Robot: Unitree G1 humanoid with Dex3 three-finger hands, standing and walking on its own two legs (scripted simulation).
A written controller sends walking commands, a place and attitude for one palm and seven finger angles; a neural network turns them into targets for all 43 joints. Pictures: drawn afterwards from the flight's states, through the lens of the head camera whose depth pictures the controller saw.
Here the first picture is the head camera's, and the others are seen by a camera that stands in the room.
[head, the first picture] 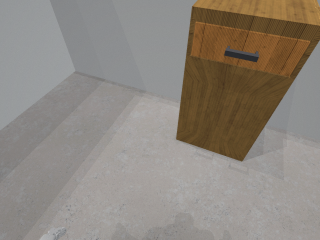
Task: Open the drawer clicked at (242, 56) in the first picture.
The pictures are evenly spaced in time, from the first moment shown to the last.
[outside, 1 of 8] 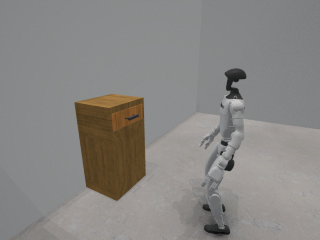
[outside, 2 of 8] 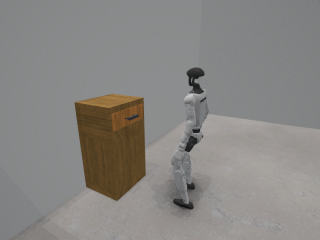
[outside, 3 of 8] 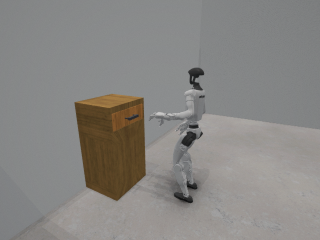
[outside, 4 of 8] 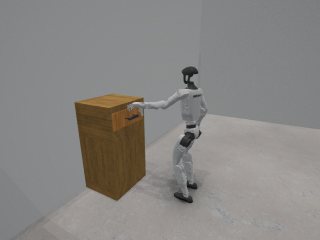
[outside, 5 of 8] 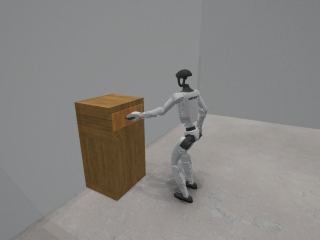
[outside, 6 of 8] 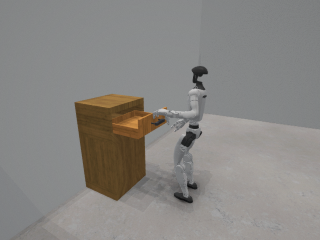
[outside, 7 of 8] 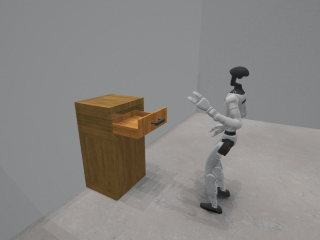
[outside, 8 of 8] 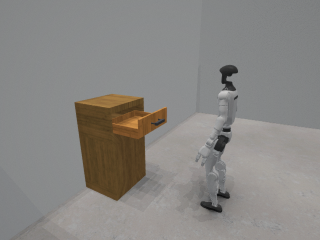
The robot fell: no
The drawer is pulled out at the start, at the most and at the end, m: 0.00 0.30 0.30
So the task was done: yes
